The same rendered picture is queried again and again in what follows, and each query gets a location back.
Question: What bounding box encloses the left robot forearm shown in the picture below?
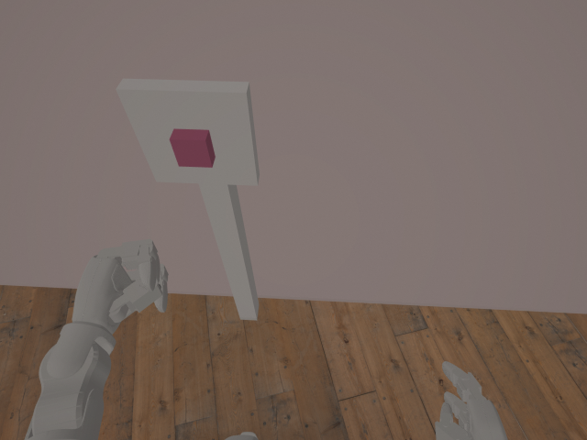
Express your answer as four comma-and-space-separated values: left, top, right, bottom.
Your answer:
25, 322, 116, 440

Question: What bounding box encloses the panel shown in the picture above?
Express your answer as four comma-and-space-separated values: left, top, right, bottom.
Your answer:
116, 79, 260, 321

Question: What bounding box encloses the button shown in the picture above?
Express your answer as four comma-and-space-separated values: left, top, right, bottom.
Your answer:
170, 129, 216, 168

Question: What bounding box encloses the robot right hand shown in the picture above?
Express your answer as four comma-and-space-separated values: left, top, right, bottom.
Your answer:
435, 361, 508, 440

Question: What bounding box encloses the robot left hand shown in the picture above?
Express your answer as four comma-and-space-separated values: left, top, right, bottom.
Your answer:
72, 239, 169, 334

